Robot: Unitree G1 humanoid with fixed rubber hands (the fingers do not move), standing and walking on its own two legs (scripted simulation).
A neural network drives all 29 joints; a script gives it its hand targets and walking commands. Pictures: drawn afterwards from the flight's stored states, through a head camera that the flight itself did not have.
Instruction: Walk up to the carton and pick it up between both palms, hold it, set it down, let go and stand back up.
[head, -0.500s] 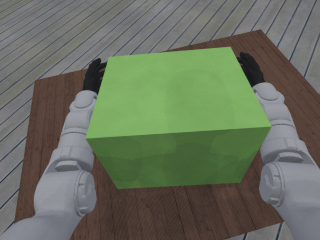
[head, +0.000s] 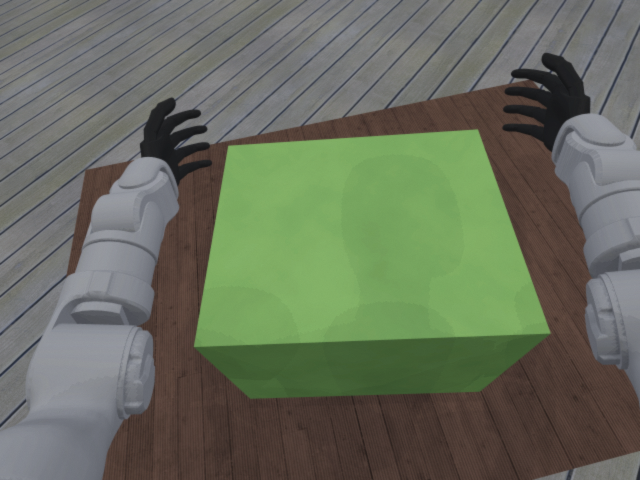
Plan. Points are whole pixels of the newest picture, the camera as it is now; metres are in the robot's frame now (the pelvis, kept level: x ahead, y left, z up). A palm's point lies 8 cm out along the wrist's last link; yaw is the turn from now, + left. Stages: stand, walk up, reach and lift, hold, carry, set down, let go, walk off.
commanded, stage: set down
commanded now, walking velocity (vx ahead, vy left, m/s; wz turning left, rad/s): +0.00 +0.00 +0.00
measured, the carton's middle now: (357, 272) +0.35 -0.02 +0.05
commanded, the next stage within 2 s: none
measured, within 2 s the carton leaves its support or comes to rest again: neither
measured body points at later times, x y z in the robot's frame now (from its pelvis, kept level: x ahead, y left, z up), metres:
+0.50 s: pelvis -0.03 +0.01 +0.00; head +0.03 +0.00 +0.45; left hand +0.40 +0.22 +0.17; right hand +0.43 -0.28 +0.19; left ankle -0.03 +0.16 -0.75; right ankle +0.00 -0.15 -0.75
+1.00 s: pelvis -0.03 -0.01 +0.00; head +0.02 -0.02 +0.45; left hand +0.39 +0.21 +0.16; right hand +0.42 -0.28 +0.17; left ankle -0.03 +0.16 -0.75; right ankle +0.00 -0.15 -0.75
